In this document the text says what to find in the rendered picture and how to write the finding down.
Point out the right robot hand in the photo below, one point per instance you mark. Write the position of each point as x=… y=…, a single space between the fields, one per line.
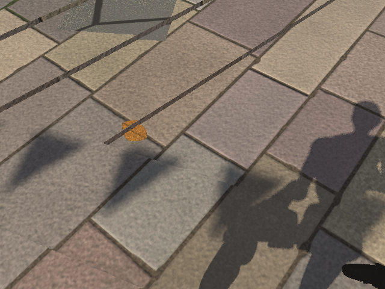
x=369 y=274

